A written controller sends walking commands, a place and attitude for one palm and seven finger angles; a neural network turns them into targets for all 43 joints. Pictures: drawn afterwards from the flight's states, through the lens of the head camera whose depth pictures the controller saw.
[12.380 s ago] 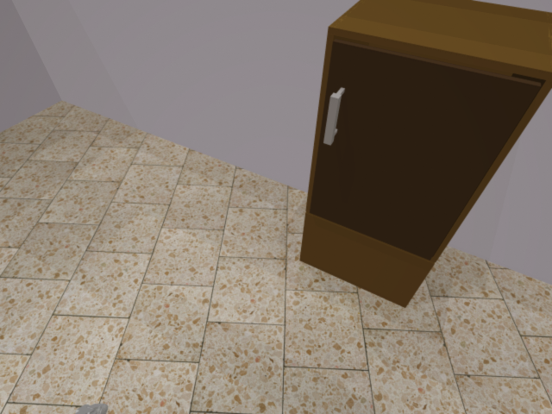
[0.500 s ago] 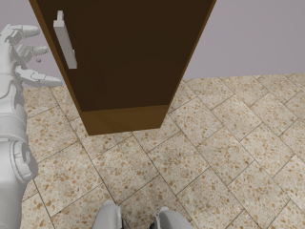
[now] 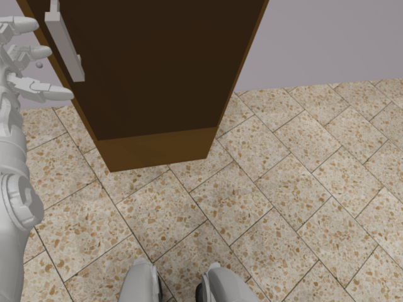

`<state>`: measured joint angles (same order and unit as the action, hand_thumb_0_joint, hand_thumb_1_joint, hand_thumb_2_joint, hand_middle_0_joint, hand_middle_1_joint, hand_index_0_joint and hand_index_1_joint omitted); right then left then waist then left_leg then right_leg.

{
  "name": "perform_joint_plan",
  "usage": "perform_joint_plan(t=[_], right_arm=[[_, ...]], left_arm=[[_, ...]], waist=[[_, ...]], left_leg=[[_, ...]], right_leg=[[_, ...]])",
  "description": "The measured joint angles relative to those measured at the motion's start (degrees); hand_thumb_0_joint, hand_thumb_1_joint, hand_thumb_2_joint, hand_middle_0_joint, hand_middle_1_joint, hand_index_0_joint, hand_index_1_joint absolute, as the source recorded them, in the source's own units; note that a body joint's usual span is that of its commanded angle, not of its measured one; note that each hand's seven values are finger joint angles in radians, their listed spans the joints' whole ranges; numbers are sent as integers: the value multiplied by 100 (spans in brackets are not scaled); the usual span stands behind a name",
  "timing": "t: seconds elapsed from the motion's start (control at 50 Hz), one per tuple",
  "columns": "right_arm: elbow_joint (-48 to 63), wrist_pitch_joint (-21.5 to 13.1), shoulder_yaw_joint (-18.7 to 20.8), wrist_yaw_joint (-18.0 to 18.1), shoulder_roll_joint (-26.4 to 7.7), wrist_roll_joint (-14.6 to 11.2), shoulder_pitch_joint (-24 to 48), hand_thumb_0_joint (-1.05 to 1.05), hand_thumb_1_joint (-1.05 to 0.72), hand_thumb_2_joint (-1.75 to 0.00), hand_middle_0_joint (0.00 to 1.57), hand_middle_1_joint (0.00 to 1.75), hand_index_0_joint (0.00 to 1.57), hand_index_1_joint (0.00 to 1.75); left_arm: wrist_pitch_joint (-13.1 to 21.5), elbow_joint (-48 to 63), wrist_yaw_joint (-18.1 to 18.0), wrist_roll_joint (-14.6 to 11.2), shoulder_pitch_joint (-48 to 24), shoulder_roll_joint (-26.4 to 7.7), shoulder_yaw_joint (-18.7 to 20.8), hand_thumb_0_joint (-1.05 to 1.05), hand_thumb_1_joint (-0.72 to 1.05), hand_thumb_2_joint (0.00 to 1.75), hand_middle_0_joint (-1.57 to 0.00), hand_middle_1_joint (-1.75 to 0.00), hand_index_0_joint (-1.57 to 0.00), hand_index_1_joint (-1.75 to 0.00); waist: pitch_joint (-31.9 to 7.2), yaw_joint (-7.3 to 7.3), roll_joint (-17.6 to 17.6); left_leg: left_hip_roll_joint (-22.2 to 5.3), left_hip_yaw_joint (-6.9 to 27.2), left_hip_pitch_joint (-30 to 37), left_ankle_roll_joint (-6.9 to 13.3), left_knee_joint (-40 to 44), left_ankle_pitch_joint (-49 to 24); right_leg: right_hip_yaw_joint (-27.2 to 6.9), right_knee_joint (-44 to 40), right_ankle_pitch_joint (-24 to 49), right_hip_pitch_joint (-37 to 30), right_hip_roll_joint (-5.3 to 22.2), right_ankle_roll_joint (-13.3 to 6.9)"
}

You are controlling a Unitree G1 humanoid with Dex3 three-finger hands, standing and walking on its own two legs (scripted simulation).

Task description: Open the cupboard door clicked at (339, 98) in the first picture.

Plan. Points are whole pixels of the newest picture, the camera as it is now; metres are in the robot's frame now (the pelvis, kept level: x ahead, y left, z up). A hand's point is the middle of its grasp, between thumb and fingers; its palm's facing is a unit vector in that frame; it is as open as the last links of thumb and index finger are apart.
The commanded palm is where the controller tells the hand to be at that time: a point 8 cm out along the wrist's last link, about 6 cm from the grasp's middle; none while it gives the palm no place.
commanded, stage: slide the fingers in behind the handle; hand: left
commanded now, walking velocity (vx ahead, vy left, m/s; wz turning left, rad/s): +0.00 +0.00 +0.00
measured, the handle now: (67, 43) +0.59 +0.20 +0.09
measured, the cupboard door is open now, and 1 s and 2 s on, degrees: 0 0 0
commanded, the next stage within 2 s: close the thumb around the handle in 1.46 s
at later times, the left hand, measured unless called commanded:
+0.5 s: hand (59, 67) +0.53 +0.21 +0.09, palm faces +0.11 -0.99 +0.00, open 14.0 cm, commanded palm +0.51 +0.24 +0.08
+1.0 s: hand (83, 64) +0.54 +0.17 +0.09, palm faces +0.13 -0.99 +0.00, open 14.0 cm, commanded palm +0.51 +0.20 +0.08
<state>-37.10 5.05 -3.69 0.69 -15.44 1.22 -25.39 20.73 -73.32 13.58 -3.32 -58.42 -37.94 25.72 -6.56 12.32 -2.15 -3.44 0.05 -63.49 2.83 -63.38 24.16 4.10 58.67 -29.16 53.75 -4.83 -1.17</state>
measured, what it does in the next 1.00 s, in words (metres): stands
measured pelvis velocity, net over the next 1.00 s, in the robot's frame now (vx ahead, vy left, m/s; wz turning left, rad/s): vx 0.01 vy -0.01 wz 0.01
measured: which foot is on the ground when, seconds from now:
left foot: down 0.00-1.00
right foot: down 0.00-1.00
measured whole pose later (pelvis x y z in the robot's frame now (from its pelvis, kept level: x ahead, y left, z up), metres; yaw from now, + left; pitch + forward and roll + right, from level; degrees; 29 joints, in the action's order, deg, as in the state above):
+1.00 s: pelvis +0.01 -0.01 +0.00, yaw +1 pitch +23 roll -4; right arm -37.8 4.6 -1.9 -2.0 -14.7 2.2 -25.0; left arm 23.0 -70.9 3.1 -2.4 -56.8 -27.0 21.6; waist -8.0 11.6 -2.7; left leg -3.1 -0.1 -61.6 2.0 -63.0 24.6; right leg 3.9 59.6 -30.4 52.5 -4.6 -2.0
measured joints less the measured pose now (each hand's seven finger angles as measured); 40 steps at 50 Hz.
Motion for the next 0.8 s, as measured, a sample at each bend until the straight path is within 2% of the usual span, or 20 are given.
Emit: perform_joint_plan(t=[0.38,0.52,0.8], right_arm=[[70,7,93,-116,22,19,123,0,-90,-90,20,30,21,30],[42,-33,97,-137,44,20,205,0,-91,-90,20,30,21,30],[30,-52,126,-207,55,66,153,0,-91,-90,20,30,21,30]], left_arm=[[77,245,-334,39,276,471,-50,-2,-50,30,-30,-120,-30,-120],[112,181,-446,2,193,640,-290,-2,-50,30,-30,-120,-30,-120],[141,193,-762,105,133,875,-325,-2,-50,30,-30,-120,-30,-120]], waist=[[-87,-49,16],[-87,-106,6],[-118,-53,-21]], left_leg=[[-12,-32,187,-34,55,55],[26,17,180,-49,36,52],[21,-2,138,-69,0,64]], right_leg=[[-42,-31,-52,-159,-13,-30],[11,1,-82,-171,14,-44],[-9,89,-116,-97,14,-65]])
